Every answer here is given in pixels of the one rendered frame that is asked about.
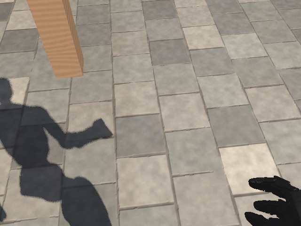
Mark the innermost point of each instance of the right robot hand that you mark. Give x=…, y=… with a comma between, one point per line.
x=288, y=212

